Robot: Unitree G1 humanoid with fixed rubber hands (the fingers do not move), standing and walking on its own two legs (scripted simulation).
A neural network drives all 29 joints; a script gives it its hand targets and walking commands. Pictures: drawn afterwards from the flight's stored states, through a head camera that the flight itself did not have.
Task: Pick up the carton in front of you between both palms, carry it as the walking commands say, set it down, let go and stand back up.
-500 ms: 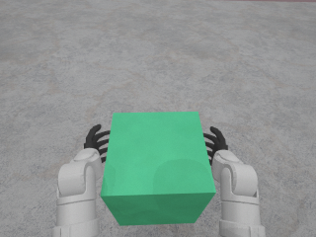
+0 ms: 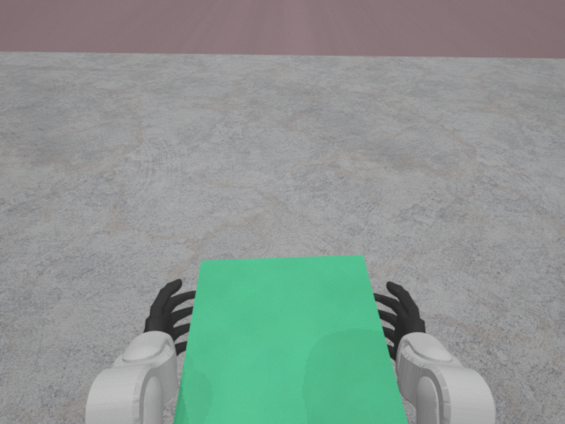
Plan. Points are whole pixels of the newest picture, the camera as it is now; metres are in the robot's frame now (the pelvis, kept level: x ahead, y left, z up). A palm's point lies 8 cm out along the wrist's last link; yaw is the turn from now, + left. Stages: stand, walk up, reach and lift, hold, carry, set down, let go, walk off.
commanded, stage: carry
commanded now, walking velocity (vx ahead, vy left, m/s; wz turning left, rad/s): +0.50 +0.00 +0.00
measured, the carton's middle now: (286, 375) +0.23 +0.00 +0.01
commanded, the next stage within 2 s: none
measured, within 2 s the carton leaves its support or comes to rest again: neither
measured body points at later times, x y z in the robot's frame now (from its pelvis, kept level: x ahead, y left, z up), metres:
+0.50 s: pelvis +0.31 +0.05 +0.00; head +0.30 +0.06 +0.45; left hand +0.57 +0.18 +0.07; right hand +0.54 -0.12 +0.07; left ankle +0.36 +0.13 -0.74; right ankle +0.20 -0.08 -0.65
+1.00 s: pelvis +0.62 -0.02 +0.00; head +0.62 -0.04 +0.45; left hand +0.86 +0.14 +0.08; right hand +0.87 -0.17 +0.08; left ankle +0.55 +0.10 -0.66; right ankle +0.64 -0.10 -0.74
